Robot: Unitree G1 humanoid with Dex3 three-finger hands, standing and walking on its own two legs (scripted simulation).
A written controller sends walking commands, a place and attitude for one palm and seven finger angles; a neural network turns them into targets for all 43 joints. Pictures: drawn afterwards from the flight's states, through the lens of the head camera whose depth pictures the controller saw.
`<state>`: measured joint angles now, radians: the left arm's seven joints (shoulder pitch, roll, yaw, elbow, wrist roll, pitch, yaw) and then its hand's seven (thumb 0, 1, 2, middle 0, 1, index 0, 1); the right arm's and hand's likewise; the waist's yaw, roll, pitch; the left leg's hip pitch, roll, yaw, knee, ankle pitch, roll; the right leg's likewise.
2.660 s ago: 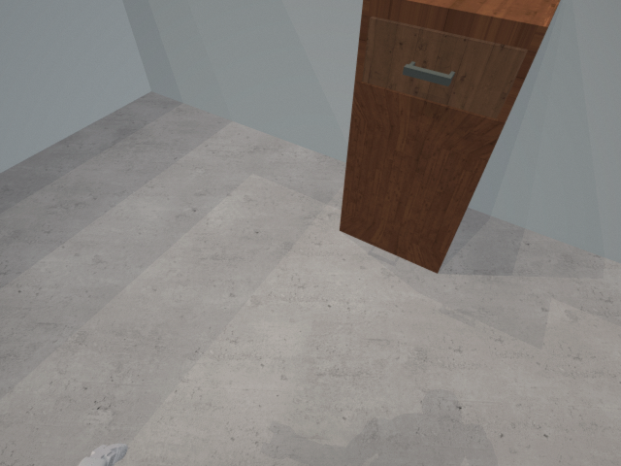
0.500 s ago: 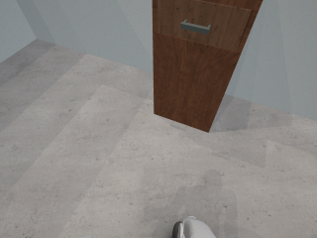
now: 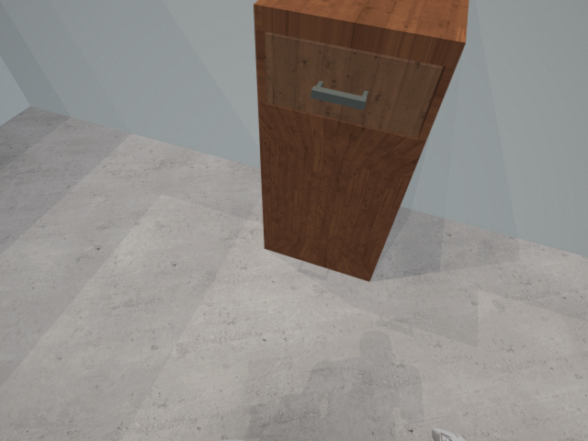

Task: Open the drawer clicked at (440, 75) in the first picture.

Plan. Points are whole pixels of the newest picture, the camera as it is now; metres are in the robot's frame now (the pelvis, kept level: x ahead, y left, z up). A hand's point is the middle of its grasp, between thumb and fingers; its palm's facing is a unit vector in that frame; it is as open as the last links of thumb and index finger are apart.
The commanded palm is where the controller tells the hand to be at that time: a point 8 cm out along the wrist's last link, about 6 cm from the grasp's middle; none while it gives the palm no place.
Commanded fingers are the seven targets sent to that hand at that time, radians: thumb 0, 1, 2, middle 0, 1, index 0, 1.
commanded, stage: turn to face it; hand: left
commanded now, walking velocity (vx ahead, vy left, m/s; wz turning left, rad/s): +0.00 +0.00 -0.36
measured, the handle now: (340, 93) +0.84 -0.02 +0.02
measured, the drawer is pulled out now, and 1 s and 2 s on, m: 0.00 0.00 0.00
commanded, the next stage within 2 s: take the last steps up to it in 0.26 s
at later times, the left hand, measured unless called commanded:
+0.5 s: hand out of the picture +0.14 +0.19 -0.16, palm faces -0.21 -0.96 -0.20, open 7.4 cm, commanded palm none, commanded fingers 0.00 0.90 0.90 -0.20 -0.30 -0.20 -0.30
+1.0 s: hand out of the picture +0.09 +0.16 -0.17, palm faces -0.12 -0.98 -0.16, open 7.3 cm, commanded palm none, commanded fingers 0.00 0.90 0.90 -0.20 -0.30 -0.20 -0.30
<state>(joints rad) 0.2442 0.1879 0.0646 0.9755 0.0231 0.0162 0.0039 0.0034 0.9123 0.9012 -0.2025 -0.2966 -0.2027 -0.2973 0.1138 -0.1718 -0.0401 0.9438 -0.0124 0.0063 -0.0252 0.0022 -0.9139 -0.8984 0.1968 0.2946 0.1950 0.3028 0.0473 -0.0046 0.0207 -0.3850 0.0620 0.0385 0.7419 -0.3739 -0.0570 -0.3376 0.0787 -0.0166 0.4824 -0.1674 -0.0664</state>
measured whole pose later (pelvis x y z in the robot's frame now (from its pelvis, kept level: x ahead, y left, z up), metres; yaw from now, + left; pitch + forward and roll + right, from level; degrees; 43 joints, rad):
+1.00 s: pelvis +0.15 -0.01 +0.00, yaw -13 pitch -1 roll -1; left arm 0.46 0.13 0.03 1.16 0.02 -0.06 0.02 0.00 0.91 0.90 -0.20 -0.30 -0.20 -0.30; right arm 0.18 -0.17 -0.06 1.03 -0.02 -0.01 0.02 0.01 -0.91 -0.90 0.20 0.29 0.19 0.30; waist 0.03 0.00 0.04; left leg -0.48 0.10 0.12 0.71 -0.24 -0.01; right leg 0.06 0.01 -0.10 0.36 -0.41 -0.01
